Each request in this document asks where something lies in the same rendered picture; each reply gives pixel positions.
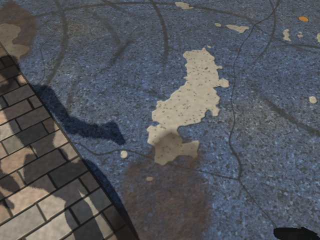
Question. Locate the right robot hand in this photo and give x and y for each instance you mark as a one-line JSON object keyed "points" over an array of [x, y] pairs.
{"points": [[287, 233]]}

